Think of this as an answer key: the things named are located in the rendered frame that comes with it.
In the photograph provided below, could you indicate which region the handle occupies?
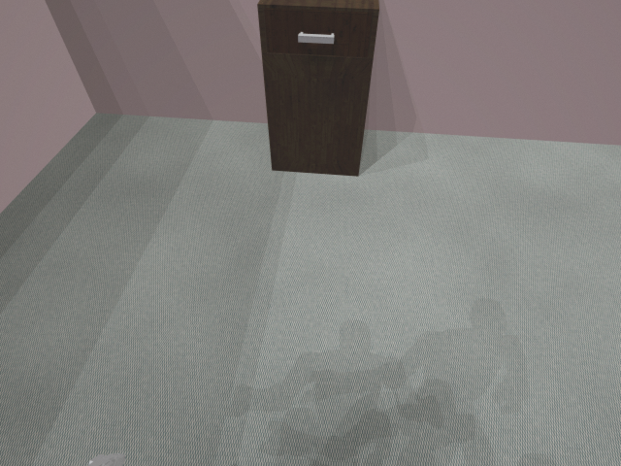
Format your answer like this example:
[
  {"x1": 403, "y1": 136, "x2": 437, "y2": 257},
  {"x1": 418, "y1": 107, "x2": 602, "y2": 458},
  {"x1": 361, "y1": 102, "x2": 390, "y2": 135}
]
[{"x1": 298, "y1": 32, "x2": 335, "y2": 44}]

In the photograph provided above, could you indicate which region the cabinet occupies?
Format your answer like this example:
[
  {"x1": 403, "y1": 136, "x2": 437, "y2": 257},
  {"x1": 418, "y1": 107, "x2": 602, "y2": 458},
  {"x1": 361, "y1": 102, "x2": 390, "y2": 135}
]
[{"x1": 257, "y1": 0, "x2": 379, "y2": 177}]

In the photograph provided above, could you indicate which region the drawer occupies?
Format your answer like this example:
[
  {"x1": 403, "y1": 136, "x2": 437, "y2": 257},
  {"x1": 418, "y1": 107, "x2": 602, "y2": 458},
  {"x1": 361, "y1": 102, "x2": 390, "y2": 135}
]
[{"x1": 264, "y1": 8, "x2": 373, "y2": 57}]

